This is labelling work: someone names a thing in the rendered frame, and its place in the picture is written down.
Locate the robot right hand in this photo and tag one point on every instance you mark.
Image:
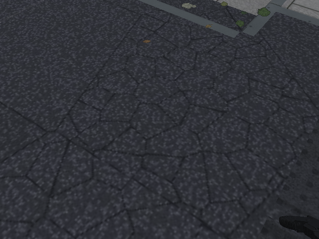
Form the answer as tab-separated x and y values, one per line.
307	225

